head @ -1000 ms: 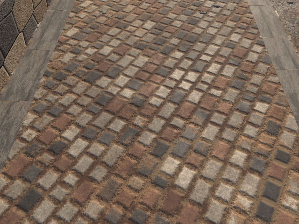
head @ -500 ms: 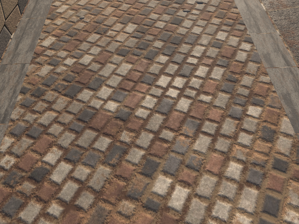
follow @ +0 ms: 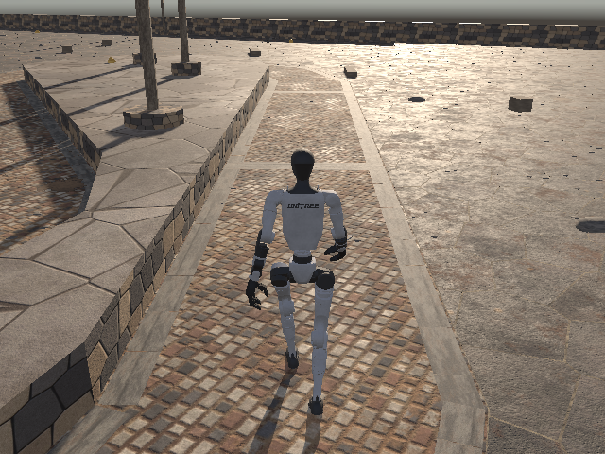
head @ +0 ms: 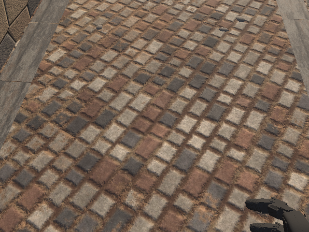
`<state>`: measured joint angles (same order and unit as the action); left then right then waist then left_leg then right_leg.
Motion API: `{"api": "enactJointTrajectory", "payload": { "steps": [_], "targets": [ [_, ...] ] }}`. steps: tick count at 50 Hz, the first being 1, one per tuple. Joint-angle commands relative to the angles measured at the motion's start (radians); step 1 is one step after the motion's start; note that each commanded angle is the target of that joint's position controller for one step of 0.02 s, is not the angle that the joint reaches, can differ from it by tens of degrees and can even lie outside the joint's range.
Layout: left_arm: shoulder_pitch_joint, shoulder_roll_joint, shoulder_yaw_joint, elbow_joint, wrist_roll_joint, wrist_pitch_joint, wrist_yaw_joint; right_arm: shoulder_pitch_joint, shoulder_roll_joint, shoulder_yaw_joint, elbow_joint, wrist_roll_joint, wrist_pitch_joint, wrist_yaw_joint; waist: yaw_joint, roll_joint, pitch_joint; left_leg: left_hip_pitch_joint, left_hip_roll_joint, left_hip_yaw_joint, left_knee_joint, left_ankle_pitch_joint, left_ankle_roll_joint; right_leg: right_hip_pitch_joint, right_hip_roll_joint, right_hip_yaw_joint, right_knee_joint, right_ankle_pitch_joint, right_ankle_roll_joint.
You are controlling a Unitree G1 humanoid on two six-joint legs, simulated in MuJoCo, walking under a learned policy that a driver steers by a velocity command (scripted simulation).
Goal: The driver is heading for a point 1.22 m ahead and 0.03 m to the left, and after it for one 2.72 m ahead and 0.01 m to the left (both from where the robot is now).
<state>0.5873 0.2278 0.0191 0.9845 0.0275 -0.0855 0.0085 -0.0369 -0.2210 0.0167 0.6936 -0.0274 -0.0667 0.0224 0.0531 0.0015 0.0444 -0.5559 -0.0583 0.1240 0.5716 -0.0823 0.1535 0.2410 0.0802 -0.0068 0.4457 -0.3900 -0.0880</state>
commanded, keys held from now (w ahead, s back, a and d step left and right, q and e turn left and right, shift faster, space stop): w+shift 1.00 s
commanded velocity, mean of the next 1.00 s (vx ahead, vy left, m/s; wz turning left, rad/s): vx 1.00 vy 0.00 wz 0.00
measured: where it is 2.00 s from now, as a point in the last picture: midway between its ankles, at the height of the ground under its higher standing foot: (175, 18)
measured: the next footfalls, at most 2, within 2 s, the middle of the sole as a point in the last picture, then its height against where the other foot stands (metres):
right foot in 0.46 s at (195, 185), level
left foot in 0.92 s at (157, 106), level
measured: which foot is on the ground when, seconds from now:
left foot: down 0.00-0.46, up 0.48-0.90, down 0.92-1.00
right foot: down 0.00-0.00, up 0.02-0.44, down 0.46-0.90, up 0.92-1.00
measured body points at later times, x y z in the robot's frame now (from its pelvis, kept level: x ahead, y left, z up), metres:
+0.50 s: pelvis +0.48 -0.03 +0.01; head +0.52 -0.03 +0.45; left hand +0.69 +0.19 -0.09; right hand +0.40 -0.29 -0.13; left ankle +0.19 +0.06 -0.61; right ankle +0.61 -0.10 -0.70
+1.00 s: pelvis +0.96 +0.00 +0.01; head +1.00 +0.00 +0.46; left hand +0.94 +0.27 -0.13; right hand +1.12 -0.25 -0.10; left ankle +1.06 +0.07 -0.70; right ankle +0.73 -0.12 -0.58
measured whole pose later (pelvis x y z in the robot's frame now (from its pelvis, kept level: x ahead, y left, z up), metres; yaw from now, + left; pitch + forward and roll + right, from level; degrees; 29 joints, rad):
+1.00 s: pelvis +0.96 +0.00 +0.01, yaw +1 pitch +1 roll +1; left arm 0.40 0.25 0.02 0.97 0.00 -0.10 0.00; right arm 0.12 -0.27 -0.02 0.82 -0.04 -0.09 0.02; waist 0.03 -0.01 0.05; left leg -0.46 -0.04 0.11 0.61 -0.17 0.10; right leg -0.15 0.02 0.03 1.22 -0.35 -0.10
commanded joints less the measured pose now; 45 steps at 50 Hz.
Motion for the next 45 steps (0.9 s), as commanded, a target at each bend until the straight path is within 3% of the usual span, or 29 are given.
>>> {"api": "enactJointTrajectory", "payload": {
  "steps": [1,2,3,4,5,7,9,12,15,17,19,20,22,23,24,25,26,27,29,30,32,35,36,37,39,42,43,44,45],
  "targets": [
    [-0.008,0.019,0.003,-0.150,-0.042,-0.026,-0.013,0.539,-0.297,-0.111,0.112,-0.039,0.010,-0.033,-0.144,0.296,-0.384,1.013,0.436,-0.848,-0.141,-0.461,0.204,-0.857,0.032,0.087,1.141,-0.062,0.002],
    [-0.107,0.120,0.014,-0.162,-0.031,-0.033,-0.007,0.463,-0.235,-0.114,0.106,-0.010,0.008,-0.015,-0.177,0.119,-0.293,0.910,0.391,-0.905,-0.286,-0.559,0.199,-0.967,-0.030,0.129,1.122,0.036,-0.038],
    [-0.197,0.132,0.017,-0.184,-0.032,-0.034,-0.009,0.403,-0.180,-0.103,0.117,-0.005,-0.003,-0.012,-0.140,0.040,-0.143,0.751,0.377,-0.755,-0.327,-0.508,0.186,-0.986,-0.082,0.115,1.067,0.117,-0.044],
    [-0.227,0.118,0.011,-0.186,-0.021,-0.031,-0.014,0.382,-0.125,-0.093,0.132,-0.010,-0.012,-0.007,-0.103,-0.049,-0.056,0.592,0.349,-0.659,-0.364,-0.423,0.163,-0.949,-0.117,0.110,0.999,0.132,-0.046],
    [-0.245,0.097,0.006,-0.194,-0.003,-0.018,-0.023,0.372,-0.100,-0.083,0.146,-0.014,-0.024,-0.009,-0.063,-0.056,-0.014,0.469,0.303,-0.576,-0.382,-0.380,0.133,-0.906,-0.145,0.121,0.951,0.128,-0.039],
    [-0.238,0.052,-0.007,-0.200,0.018,0.012,-0.046,0.387,-0.073,-0.069,0.182,0.002,-0.043,-0.013,-0.003,-0.006,0.040,0.324,0.248,-0.460,-0.448,-0.369,0.097,-0.870,-0.187,0.112,0.860,0.120,-0.010],
    [-0.347,0.048,-0.015,-0.245,0.024,0.023,-0.056,0.419,-0.098,-0.072,0.203,0.017,-0.061,-0.007,-0.004,0.011,0.100,0.271,0.218,-0.375,-0.515,-0.298,0.094,-0.948,-0.224,0.067,0.770,0.193,0.016],
    [-0.543,0.062,-0.025,-0.316,0.016,0.012,-0.062,0.457,-0.109,-0.070,0.209,0.028,-0.077,0.006,-0.041,-0.012,0.147,0.241,0.140,-0.220,-0.557,-0.015,0.064,-0.931,-0.226,-0.014,0.471,0.418,0.030],
    [-0.644,0.038,-0.040,-0.337,-0.005,0.002,-0.079,0.531,-0.148,-0.073,0.232,0.048,-0.093,0.001,-0.079,0.002,0.128,0.289,0.156,-0.161,-0.612,0.289,0.018,-0.745,-0.171,-0.087,0.236,0.639,0.001],
    [-0.665,0.062,-0.035,-0.331,-0.011,0.007,-0.070,0.565,-0.165,-0.069,0.249,0.041,-0.087,-0.004,-0.098,0.010,0.083,0.497,0.158,-0.122,-0.568,0.552,-0.007,-0.759,-0.121,-0.123,0.170,0.629,-0.018],
    [-0.674,0.094,-0.028,-0.341,0.006,-0.002,-0.056,0.595,-0.204,-0.071,0.268,0.024,-0.073,-0.020,-0.082,0.077,0.054,0.655,0.209,-0.113,-0.429,0.937,-0.022,-0.736,-0.064,-0.150,0.113,0.497,-0.044],
    [-0.616,0.118,-0.017,-0.328,0.012,-0.003,-0.046,0.597,-0.223,-0.074,0.279,0.010,-0.059,-0.031,-0.041,0.111,0.001,0.710,0.227,-0.112,-0.312,1.058,-0.028,-0.670,-0.032,-0.140,0.100,0.416,-0.056],
    [-0.234,0.200,0.024,-0.209,0.005,0.001,-0.018,0.525,-0.262,-0.084,0.273,-0.015,-0.028,-0.051,0.145,0.125,-0.192,0.648,0.235,-0.096,0.138,1.033,-0.031,-0.295,-0.019,-0.092,0.067,0.307,-0.091],
    [-0.042,0.268,0.053,-0.163,0.019,0.008,0.002,0.504,-0.216,-0.076,0.250,-0.021,-0.028,-0.050,0.206,0.083,-0.307,0.438,0.184,-0.090,0.483,0.716,-0.022,-0.039,-0.172,0.064,0.143,0.080,-0.119],
    [-0.057,0.336,0.079,-0.165,0.037,0.010,-0.002,0.633,-0.040,-0.039,0.209,0.045,-0.048,-0.020,0.059,-0.313,-0.476,-0.002,-0.026,-0.128,0.960,-0.293,-0.079,0.289,-0.488,0.673,0.021,-0.127,-0.269],
    [-0.105,0.274,0.081,-0.167,0.016,0.014,-0.022,0.548,-0.150,-0.055,0.196,0.050,-0.060,-0.028,0.093,-0.142,-0.456,-0.156,0.002,-0.235,1.010,-0.305,-0.041,0.261,-0.457,0.796,-0.116,-0.148,-0.270],
    [-0.179,0.225,0.072,-0.153,0.011,0.002,-0.024,0.404,-0.156,-0.057,0.157,0.048,-0.063,-0.031,0.072,-0.069,-0.255,-0.218,0.065,-0.225,0.948,-0.216,-0.034,0.104,-0.418,0.609,-0.144,-0.045,-0.235],
    [-0.204,0.164,0.062,-0.131,0.013,-0.006,-0.026,0.367,-0.134,-0.049,0.143,0.037,-0.064,-0.026,0.033,0.023,-0.140,-0.189,0.100,-0.216,0.865,-0.191,-0.031,-0.074,-0.388,0.499,-0.181,0.064,-0.209],
    [-0.223,0.088,0.037,-0.096,0.015,-0.019,-0.019,0.361,-0.088,-0.038,0.129,-0.002,-0.033,-0.004,-0.054,0.020,-0.056,-0.087,0.140,-0.230,0.767,-0.187,-0.043,-0.314,-0.311,0.358,-0.234,0.086,-0.155],
    [-0.217,0.073,0.031,-0.082,0.006,-0.026,-0.017,0.365,-0.065,-0.033,0.128,-0.011,-0.017,0.007,-0.078,-0.002,-0.030,-0.073,0.155,-0.227,0.727,-0.194,-0.054,-0.374,-0.289,0.315,-0.271,0.071,-0.142],
    [-0.199,0.095,0.034,-0.061,-0.016,-0.043,-0.020,0.287,-0.053,-0.026,0.089,-0.022,-0.001,0.023,-0.094,-0.033,0.046,-0.137,0.192,-0.195,0.636,-0.166,-0.079,-0.444,-0.268,0.245,-0.346,0.091,-0.141],
    [-0.181,0.111,0.035,-0.058,-0.022,-0.056,-0.032,0.095,-0.071,-0.013,0.009,-0.018,-0.007,0.033,-0.075,-0.022,0.119,-0.138,0.206,-0.115,0.352,0.049,-0.096,-0.509,-0.196,0.100,-0.413,0.298,-0.128],
    [-0.172,0.107,0.033,-0.057,-0.031,-0.060,-0.036,0.065,-0.066,-0.009,0.007,-0.009,-0.009,0.038,-0.063,0.000,0.106,-0.070,0.179,-0.074,0.257,0.143,-0.094,-0.518,-0.154,0.043,-0.422,0.380,-0.109],
    [-0.157,0.143,0.040,-0.057,-0.035,-0.068,-0.035,0.033,-0.047,0.003,-0.013,-0.003,-0.015,0.045,-0.061,-0.041,0.114,0.023,0.180,-0.066,0.152,0.217,-0.083,-0.556,-0.188,0.046,-0.455,0.443,-0.109],
    [-0.104,0.159,0.040,-0.031,-0.044,-0.073,-0.031,-0.037,-0.072,0.000,-0.023,0.005,-0.016,0.044,-0.033,-0.010,0.134,0.053,0.145,-0.029,0.051,0.311,-0.062,-0.440,-0.215,0.021,-0.506,0.595,-0.098],
    [-0.070,0.210,0.044,-0.012,-0.025,-0.056,-0.019,-0.030,-0.120,-0.016,-0.023,-0.005,-0.020,0.029,-0.044,-0.049,0.056,0.085,0.061,0.015,-0.025,0.205,-0.024,-0.167,-0.245,-0.023,-0.360,1.066,-0.066],
    [-0.064,0.233,0.047,-0.006,-0.012,-0.044,-0.010,0.031,-0.140,-0.026,-0.009,-0.008,-0.020,0.019,-0.080,-0.085,-0.007,0.151,0.019,0.021,-0.018,0.112,-0.011,-0.107,-0.260,-0.031,-0.230,1.253,-0.055],
    [-0.075,0.255,0.053,-0.001,0.003,-0.027,0.003,0.175,-0.172,-0.042,0.031,-0.007,-0.019,0.006,-0.151,-0.117,-0.090,0.293,-0.009,0.004,-0.010,0.022,0.005,-0.100,-0.275,-0.036,-0.036,1.348,-0.046],
    [-0.106,0.264,0.055,-0.005,0.012,-0.010,0.013,0.388,-0.205,-0.063,0.102,-0.008,-0.016,-0.010,-0.251,-0.113,-0.188,0.500,-0.010,-0.008,-0.034,-0.034,0.023,-0.163,-0.260,-0.052,0.231,1.291,-0.035]
  ]
}}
